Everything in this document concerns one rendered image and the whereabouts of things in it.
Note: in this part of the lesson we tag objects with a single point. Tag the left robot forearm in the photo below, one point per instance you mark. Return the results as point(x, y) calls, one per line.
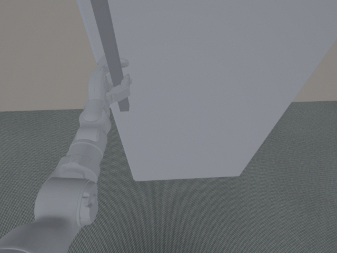
point(87, 149)

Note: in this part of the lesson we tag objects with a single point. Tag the robot left upper arm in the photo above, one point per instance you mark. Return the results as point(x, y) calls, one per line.
point(64, 206)

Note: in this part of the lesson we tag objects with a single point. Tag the handle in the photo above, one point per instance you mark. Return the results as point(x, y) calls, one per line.
point(105, 27)

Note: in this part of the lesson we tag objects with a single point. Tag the robot left hand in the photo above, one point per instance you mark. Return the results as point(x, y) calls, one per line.
point(99, 84)

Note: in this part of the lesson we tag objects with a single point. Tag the fridge door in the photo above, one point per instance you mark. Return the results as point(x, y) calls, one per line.
point(210, 78)

